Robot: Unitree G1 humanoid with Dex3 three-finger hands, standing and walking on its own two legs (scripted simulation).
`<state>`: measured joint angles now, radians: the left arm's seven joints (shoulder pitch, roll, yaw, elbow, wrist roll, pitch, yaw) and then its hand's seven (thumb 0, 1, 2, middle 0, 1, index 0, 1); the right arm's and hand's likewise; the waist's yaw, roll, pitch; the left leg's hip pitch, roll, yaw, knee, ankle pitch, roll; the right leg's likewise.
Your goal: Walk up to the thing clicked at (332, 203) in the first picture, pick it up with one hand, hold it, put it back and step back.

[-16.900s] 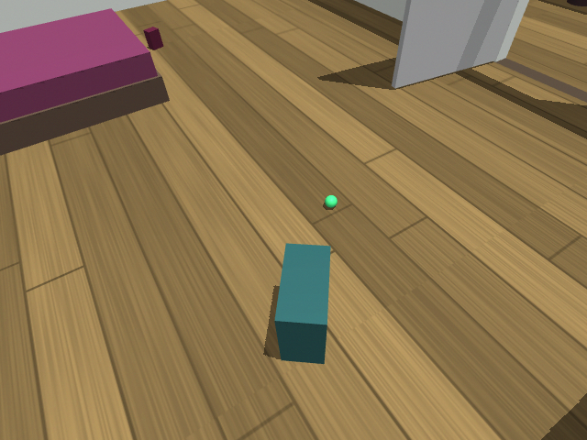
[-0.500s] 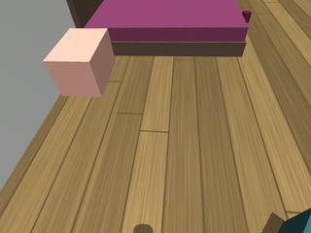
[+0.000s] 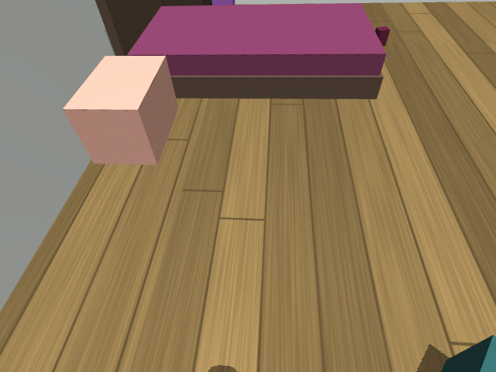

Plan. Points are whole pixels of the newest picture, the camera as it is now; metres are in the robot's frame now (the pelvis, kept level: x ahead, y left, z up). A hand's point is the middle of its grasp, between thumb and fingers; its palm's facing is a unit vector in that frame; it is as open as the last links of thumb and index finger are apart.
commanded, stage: stand
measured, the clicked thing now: out of the picture +0.58 -1.07 -0.75
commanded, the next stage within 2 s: none
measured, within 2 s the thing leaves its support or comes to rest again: neither
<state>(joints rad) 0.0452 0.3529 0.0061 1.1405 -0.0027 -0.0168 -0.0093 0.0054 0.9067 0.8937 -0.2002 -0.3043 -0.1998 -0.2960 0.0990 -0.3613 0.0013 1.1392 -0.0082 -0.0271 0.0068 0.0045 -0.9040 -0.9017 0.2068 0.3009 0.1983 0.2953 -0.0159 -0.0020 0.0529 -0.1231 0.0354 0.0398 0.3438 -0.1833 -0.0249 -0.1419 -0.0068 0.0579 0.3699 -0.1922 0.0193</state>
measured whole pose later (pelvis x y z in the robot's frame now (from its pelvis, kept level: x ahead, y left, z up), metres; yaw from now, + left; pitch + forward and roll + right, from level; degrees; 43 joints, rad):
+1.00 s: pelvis +0.01 +0.01 +0.00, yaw +1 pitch -2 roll +0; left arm 0.10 0.35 0.01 1.14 0.01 -0.01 0.00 0.01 0.91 0.89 -0.20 -0.30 -0.20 -0.30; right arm 0.09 -0.35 0.00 1.14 -0.01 -0.01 0.00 0.00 -0.90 -0.90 0.21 0.30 0.20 0.30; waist -0.01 0.00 0.05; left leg -0.09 0.02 0.03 0.30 -0.18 -0.01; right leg -0.10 -0.02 0.04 0.31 -0.18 0.03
